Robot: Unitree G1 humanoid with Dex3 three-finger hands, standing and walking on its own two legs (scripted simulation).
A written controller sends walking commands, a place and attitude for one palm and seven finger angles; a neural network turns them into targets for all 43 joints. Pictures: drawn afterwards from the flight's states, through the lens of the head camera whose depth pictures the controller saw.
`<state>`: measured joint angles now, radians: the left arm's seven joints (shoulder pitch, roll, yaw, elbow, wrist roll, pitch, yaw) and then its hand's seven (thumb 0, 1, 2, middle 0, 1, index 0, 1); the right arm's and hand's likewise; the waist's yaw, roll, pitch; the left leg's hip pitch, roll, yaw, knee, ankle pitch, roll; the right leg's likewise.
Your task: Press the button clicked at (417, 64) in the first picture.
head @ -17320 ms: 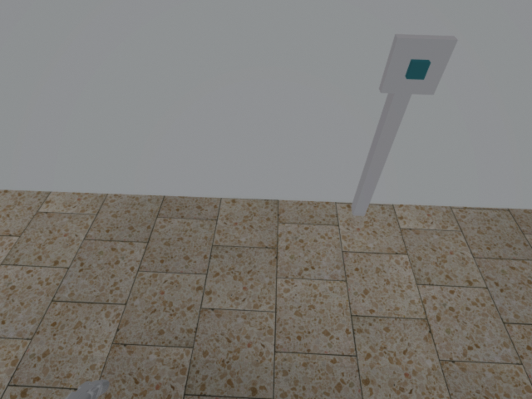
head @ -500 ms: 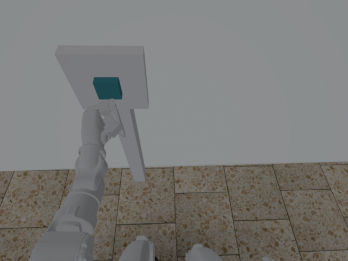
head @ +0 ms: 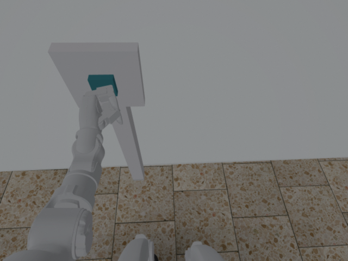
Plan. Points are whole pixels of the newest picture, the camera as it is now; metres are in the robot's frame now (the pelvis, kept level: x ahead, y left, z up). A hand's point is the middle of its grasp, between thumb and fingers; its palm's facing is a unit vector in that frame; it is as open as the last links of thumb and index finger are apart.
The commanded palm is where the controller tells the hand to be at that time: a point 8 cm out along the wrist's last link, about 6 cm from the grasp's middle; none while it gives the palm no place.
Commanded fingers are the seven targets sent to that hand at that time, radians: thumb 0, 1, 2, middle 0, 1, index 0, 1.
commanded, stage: press the button with the knuckle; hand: left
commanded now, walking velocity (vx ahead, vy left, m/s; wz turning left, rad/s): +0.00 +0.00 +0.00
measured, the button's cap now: (103, 84) +0.51 +0.16 +0.09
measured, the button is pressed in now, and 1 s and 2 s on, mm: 1 9 0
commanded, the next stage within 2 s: hold the button down briefly in 0.48 s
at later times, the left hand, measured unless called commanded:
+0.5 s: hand (115, 107) +0.46 +0.13 +0.06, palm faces +0.04 -1.00 -0.03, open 2.7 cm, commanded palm +0.47 +0.18 +0.06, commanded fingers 0.00 0.90 0.90 -1.30 -1.50 -1.30 -1.50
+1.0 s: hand (114, 106) +0.47 +0.13 +0.06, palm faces +0.04 -1.00 -0.02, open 2.6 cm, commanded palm +0.46 +0.17 +0.06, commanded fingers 0.00 0.90 0.90 -1.30 -1.50 -1.30 -1.50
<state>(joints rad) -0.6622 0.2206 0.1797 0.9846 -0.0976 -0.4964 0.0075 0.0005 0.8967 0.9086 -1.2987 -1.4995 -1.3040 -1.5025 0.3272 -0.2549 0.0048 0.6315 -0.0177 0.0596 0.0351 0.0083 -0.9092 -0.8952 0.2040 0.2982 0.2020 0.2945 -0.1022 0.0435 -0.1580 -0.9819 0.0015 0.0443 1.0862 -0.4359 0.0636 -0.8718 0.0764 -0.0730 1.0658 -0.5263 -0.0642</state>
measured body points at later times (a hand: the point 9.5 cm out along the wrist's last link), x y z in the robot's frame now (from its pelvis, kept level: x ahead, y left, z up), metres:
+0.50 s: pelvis -0.02 +0.00 -0.01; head +0.08 +0.02 +0.43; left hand +0.46 +0.19 +0.06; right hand +0.01 -0.27 -0.12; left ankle +0.04 +0.08 -0.66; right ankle -0.01 -0.08 -0.66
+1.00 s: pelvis -0.04 +0.01 -0.02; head +0.07 +0.04 +0.42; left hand +0.46 +0.19 +0.06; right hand -0.03 -0.25 -0.12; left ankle +0.04 +0.08 -0.66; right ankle -0.01 -0.08 -0.66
